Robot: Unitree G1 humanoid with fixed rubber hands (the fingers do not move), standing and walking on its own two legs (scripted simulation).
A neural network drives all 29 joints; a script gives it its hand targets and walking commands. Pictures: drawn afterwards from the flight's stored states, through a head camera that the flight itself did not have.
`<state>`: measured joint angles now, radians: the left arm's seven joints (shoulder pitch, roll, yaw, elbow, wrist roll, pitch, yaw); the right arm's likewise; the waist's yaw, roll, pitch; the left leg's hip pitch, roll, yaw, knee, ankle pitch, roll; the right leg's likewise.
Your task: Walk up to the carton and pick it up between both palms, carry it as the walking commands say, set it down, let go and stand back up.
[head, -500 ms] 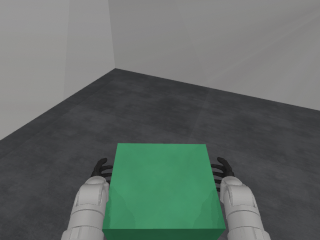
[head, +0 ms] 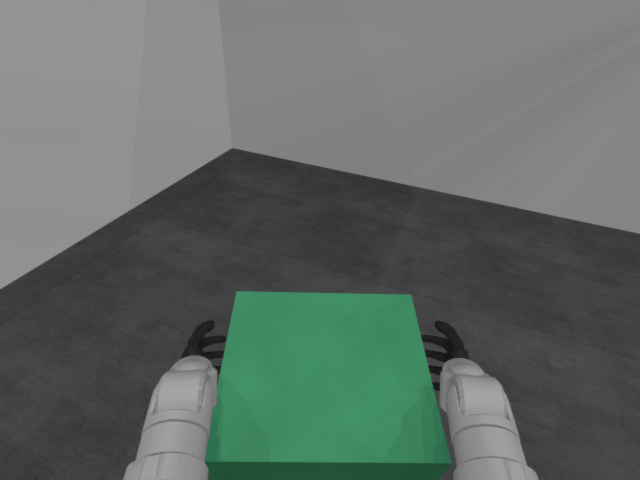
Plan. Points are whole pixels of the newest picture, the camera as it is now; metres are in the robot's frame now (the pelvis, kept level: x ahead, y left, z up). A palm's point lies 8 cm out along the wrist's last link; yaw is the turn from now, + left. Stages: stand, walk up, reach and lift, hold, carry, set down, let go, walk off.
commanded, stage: hold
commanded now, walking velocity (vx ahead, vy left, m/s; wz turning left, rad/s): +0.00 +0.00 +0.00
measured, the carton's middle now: (322, 394) +0.30 +0.00 -0.04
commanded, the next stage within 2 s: carry in 1.20 s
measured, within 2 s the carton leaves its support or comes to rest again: neither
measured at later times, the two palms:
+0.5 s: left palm (194, 372) +0.28 +0.17 +0.03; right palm (454, 375) +0.27 -0.17 +0.04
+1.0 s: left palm (192, 373) +0.28 +0.18 +0.03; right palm (452, 375) +0.28 -0.17 +0.04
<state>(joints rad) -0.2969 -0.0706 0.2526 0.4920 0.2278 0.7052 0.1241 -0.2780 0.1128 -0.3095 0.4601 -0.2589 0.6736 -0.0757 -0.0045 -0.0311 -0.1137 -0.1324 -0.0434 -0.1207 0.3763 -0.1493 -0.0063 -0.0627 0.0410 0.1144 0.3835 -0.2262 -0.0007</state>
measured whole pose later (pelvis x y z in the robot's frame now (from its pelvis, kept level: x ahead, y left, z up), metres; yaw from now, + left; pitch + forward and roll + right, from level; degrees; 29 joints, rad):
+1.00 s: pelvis +0.01 +0.00 +0.00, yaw +0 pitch -5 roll +0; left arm -0.25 -0.08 0.23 0.41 0.22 0.72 0.12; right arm -0.22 0.12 -0.29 0.36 -0.26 0.70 -0.06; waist 0.00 -0.03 -0.09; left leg -0.12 -0.05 -0.11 0.38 -0.16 0.00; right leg -0.05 0.03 0.11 0.39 -0.24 0.00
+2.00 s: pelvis -0.05 -0.01 -0.03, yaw +2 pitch +1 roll +0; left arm -0.07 -0.13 0.15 -0.34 0.10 1.23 0.17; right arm -0.06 0.13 -0.17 -0.38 -0.12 1.23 -0.11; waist 0.02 0.00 -0.18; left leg -0.48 -0.04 -0.09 0.63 -0.18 -0.02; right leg -0.42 0.01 0.03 0.70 -0.30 0.00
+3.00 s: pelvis -0.03 -0.02 -0.02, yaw +3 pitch +2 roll +0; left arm -0.08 -0.13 0.16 -0.19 0.13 1.03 0.14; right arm -0.08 0.13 -0.17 -0.24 -0.15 1.04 -0.09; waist 0.00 0.00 -0.08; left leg -0.44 -0.01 -0.10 0.60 -0.19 -0.05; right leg -0.37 0.01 -0.02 0.66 -0.32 -0.03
